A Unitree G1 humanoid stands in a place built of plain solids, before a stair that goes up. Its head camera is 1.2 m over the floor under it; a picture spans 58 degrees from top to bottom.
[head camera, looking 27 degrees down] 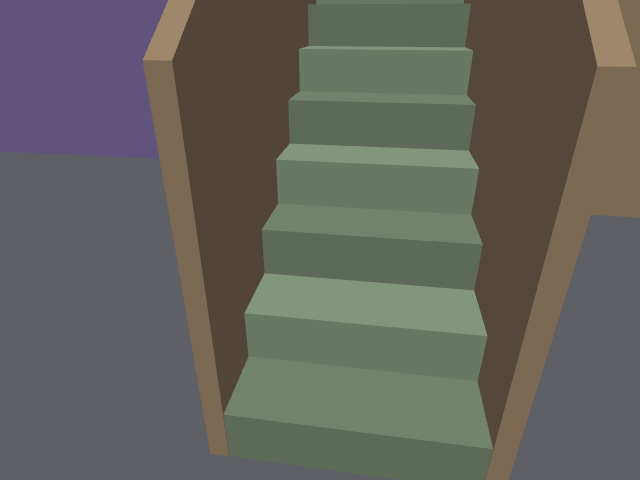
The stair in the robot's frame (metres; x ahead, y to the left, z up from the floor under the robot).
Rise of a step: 0.18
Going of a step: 0.25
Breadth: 0.75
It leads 9 degrees to the right of straight ahead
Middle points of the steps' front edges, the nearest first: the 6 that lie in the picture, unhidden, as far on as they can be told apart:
0.83 -0.09 0.18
1.07 -0.13 0.36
1.32 -0.16 0.54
1.56 -0.20 0.72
1.80 -0.24 0.90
2.05 -0.28 1.08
